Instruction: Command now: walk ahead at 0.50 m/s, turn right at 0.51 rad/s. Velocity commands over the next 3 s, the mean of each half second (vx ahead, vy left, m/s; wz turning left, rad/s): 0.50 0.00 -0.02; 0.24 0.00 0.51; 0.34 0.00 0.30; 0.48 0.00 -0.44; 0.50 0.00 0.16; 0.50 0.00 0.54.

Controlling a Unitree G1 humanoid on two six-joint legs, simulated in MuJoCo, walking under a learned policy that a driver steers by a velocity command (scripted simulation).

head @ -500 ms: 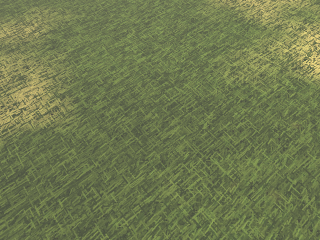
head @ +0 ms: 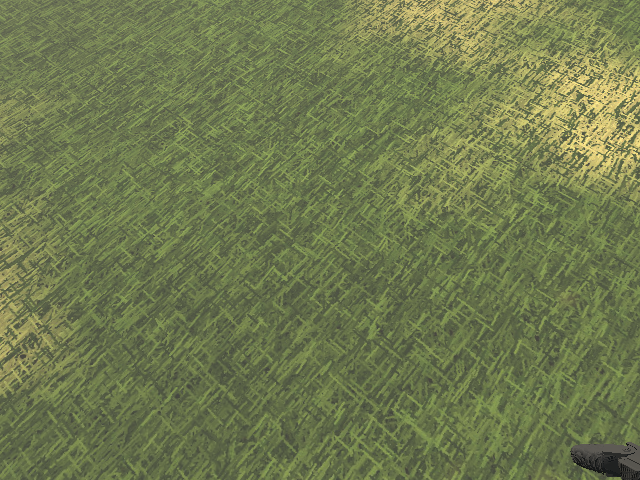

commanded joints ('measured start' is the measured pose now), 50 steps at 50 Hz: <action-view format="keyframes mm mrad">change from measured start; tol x32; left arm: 1 16 166 47 -38 -8 -11 10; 50 -235 207 64 21 -21 6 0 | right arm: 1 -90 -76 -16 -79 13 -22 13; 32 463 -48 -21 -23 30 44 -35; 50 116 -98 -65 -165 24 149 18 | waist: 1 4 -115 -28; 9 -125 276 -355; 29 -58 79 -61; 32 -42 -403 -380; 50 -73 -139 -104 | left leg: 1 156 -49 32 -106 87 9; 7 514 2 15 -191 -58 147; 9 990 299 -645 -327 -370 370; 27 467 90 -279 -371 -143 249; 34 -77 -66 -31 598 -588 17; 50 283 -32 143 -61 -235 84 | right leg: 1 -76 -233 183 -86 120 -137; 7 -6 -196 188 252 307 -57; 10 -615 -71 52 897 -312 60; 29 -60 -112 -69 30 216 73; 32 485 -597 498 69 519 -193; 38 -16 -380 6 -62 592 -132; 50 40 -431 -177 17 376 -76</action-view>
